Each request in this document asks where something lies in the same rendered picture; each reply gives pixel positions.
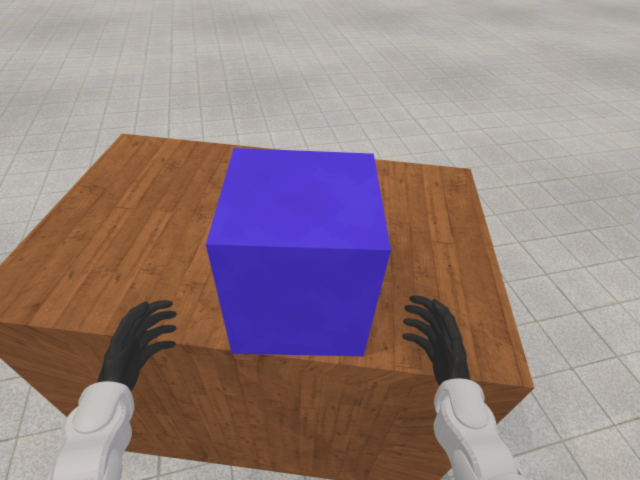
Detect robot left hand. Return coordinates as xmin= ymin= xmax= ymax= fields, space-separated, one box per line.
xmin=97 ymin=300 xmax=177 ymax=391

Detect carton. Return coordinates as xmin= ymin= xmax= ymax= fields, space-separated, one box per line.
xmin=206 ymin=148 xmax=391 ymax=356

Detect robot right hand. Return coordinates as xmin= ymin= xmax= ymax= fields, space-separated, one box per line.
xmin=402 ymin=296 xmax=471 ymax=386

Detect robot left forearm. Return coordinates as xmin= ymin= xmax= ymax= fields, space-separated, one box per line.
xmin=46 ymin=381 xmax=134 ymax=480

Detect pedestal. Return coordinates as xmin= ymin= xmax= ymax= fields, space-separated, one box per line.
xmin=0 ymin=134 xmax=534 ymax=480

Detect robot right forearm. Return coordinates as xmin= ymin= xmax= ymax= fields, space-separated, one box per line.
xmin=434 ymin=379 xmax=528 ymax=480

